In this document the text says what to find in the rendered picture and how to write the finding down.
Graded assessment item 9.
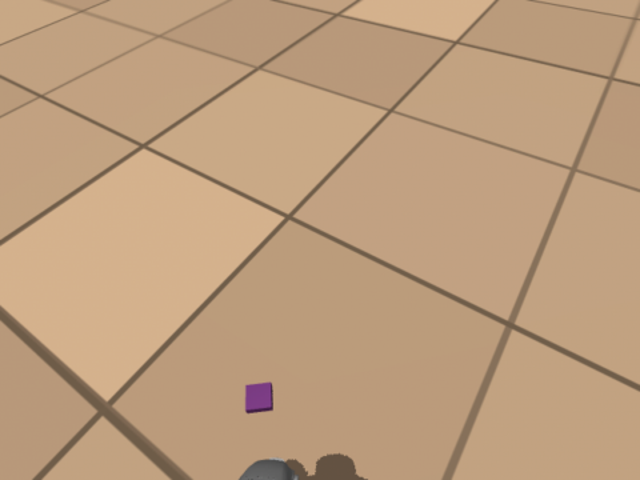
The small box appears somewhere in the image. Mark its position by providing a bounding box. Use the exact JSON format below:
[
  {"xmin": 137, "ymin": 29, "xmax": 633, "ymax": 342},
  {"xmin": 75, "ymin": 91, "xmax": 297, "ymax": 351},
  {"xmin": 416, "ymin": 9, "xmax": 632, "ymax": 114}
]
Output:
[{"xmin": 245, "ymin": 382, "xmax": 273, "ymax": 413}]

